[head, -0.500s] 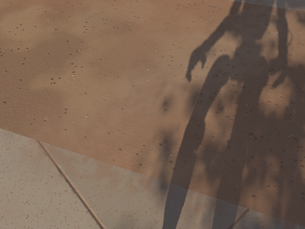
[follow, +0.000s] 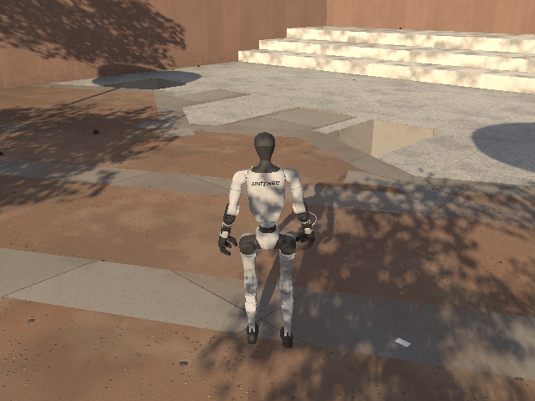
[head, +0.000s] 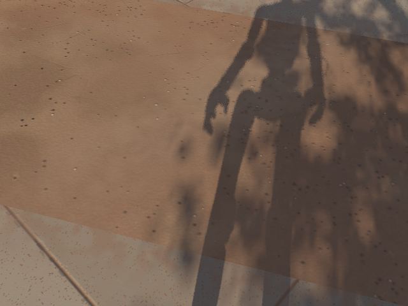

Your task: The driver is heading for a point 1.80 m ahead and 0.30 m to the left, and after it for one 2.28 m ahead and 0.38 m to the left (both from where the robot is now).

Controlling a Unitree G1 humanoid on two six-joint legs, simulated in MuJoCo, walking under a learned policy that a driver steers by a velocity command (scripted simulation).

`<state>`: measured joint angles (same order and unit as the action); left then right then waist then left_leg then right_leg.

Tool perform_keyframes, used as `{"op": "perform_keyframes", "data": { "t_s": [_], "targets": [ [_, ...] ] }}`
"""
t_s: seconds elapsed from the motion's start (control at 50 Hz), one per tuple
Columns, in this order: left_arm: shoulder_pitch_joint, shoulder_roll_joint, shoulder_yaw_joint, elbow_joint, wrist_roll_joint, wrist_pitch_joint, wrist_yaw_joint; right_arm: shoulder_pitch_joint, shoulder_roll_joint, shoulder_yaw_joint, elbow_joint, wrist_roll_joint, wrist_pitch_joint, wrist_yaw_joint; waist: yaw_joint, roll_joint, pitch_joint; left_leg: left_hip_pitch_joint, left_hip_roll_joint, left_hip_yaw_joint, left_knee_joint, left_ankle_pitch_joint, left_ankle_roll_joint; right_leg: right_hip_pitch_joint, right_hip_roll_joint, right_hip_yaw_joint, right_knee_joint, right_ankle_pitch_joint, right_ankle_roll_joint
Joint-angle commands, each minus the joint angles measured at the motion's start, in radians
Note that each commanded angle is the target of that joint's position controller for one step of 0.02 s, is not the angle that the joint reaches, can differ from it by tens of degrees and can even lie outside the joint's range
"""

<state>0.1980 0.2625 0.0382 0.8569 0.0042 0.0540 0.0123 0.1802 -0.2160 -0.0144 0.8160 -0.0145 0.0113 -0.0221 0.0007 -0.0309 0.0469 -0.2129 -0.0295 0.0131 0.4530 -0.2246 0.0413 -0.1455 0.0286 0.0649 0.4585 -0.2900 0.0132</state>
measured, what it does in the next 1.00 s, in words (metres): steps on the spot: right foot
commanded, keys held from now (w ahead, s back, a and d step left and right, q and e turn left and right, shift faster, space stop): no key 1.00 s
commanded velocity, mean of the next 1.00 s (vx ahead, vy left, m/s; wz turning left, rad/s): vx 0.00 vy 0.00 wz -0.02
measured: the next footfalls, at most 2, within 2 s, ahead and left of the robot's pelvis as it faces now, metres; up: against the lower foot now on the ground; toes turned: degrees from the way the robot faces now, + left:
right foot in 0.02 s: +0.01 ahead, -0.12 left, +0.00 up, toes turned +4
right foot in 1.72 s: +0.43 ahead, -0.05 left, +0.00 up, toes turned -3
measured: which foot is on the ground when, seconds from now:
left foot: down 0.00-1.00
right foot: up 0.00-0.00, down 0.02-1.00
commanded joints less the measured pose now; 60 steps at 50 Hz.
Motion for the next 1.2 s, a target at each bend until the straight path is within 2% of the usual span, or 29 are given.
{"op": "perform_keyframes", "data": {
  "t_s": [0.02,0.04,0.06,0.08,0.14,0.32,0.5,0.72,1.0,1.02,1.06,1.08,1.12,1.16,1.18,1.2],
  "targets": [
    [0.035,0.118,0.016,-0.016,0.019,-0.029,0.018,0.036,-0.143,-0.038,-0.024,0.003,-0.011,0.002,-0.014,0.093,-0.11,0.024,0.17,-0.176,-0.056,0.306,0.03,0.136,-0.1,0.092,-0.153,0.266,-0.027],
    [-0.008,0.141,0.02,0.001,0.009,-0.032,0.015,0.047,-0.117,-0.033,-0.017,0.012,-0.012,0.007,-0.056,-0.028,-0.068,0.038,0.1,-0.115,-0.114,0.154,0.012,0.041,-0.123,0.11,-0.102,0.305,-0.058],
    [-0.021,0.096,0.009,0.003,0.006,-0.039,0.008,0.018,-0.131,-0.034,0.006,0.007,-0.009,0.004,-0.024,-0.013,-0.051,0.081,0.088,-0.103,-0.116,0.1,0.0,-0.008,-0.125,0.114,-0.116,0.242,-0.064],
    [-0.017,0.082,0.003,0.016,0.007,-0.046,0.007,0.002,-0.133,-0.037,0.019,0.004,-0.006,0.002,-0.014,-0.014,-0.031,0.098,0.09,-0.104,-0.11,0.105,-0.002,-0.035,-0.118,0.109,-0.132,0.203,-0.059],
    [0.009,0.091,-0.001,0.065,0.006,-0.052,0.019,0.009,-0.132,-0.038,0.054,0.001,-0.005,0.006,-0.015,-0.036,-0.021,0.111,0.106,-0.11,-0.109,0.146,0.006,-0.043,-0.104,0.107,-0.162,0.167,-0.054],
    [0.024,0.081,-0.013,0.152,0.006,-0.058,0.023,0.035,-0.114,-0.028,0.174,0.003,-0.006,0.004,-0.012,0.019,0.011,0.082,0.104,-0.113,-0.142,0.083,-0.011,-0.055,-0.104,0.108,-0.194,0.075,-0.068],
    [0.055,0.054,-0.026,0.213,0.004,-0.06,0.025,0.073,-0.096,-0.013,0.252,0.003,-0.008,-0.002,-0.011,0.03,0.01,0.069,0.108,-0.115,-0.14,0.079,-0.012,-0.053,-0.098,0.096,-0.19,0.088,-0.072],
    [0.101,0.021,-0.037,0.259,0.004,-0.063,0.029,0.109,-0.067,0.0,0.303,0.004,-0.009,-0.009,-0.011,0.029,0.014,0.062,0.11,-0.114,-0.127,0.1,-0.01,-0.054,-0.092,0.083,-0.173,0.129,-0.07],
    [0.147,-0.012,-0.042,0.286,0.005,-0.065,0.034,0.133,-0.038,0.005,0.331,0.005,-0.01,-0.016,-0.009,0.032,0.019,0.06,0.109,-0.111,-0.113,0.129,-0.006,-0.047,-0.091,0.073,-0.153,0.168,-0.068],
    [0.158,-0.017,-0.043,0.29,0.006,-0.064,0.034,0.14,-0.033,0.006,0.334,0.004,-0.009,-0.016,-0.007,0.031,-0.002,0.067,0.1,-0.107,-0.117,0.053,-0.005,-0.041,-0.084,0.071,-0.163,0.087,-0.071],
    [0.168,0.012,-0.029,0.285,0.009,-0.057,0.033,0.137,-0.05,-0.004,0.325,0.0,-0.003,-0.014,-0.003,0.013,0.019,0.026,0.055,-0.08,-0.068,-0.187,0.014,-0.075,-0.06,0.077,-0.155,-0.185,-0.098],
    [0.171,0.025,-0.021,0.277,0.011,-0.052,0.031,0.132,-0.053,-0.008,0.314,-0.004,0.0,-0.01,0.001,-0.005,0.051,-0.027,0.037,-0.075,-0.038,-0.32,0.028,-0.107,-0.063,0.103,-0.158,-0.341,-0.121],
    [0.216,0.03,-0.012,0.272,0.012,-0.049,0.028,0.095,-0.029,-0.006,0.281,-0.012,-0.002,-0.001,0.027,-0.04,0.132,-0.167,0.013,-0.063,0.045,-0.389,0.037,-0.113,-0.118,0.209,-0.202,-0.51,-0.17],
    [0.275,0.063,0.007,0.285,0.013,-0.057,0.03,0.053,0.012,0.002,0.242,-0.026,-0.024,0.01,0.048,-0.128,0.149,-0.276,-0.002,0.03,0.203,-0.216,0.025,-0.022,-0.251,0.382,-0.295,-0.535,-0.238],
    [0.274,0.066,0.013,0.281,0.015,-0.062,0.028,0.029,-0.004,-0.002,0.223,-0.028,-0.037,0.014,0.053,-0.119,0.153,-0.292,0.025,0.028,0.244,-0.182,0.025,-0.023,-0.287,0.417,-0.316,-0.487,-0.259],
    [0.263,0.069,0.017,0.274,0.018,-0.069,0.025,0.024,-0.019,-0.008,0.208,-0.024,-0.049,0.019,0.043,-0.102,0.145,-0.287,0.036,0.022,0.248,-0.194,0.029,-0.021,-0.291,0.409,-0.313,-0.435,-0.263]
  ]
}}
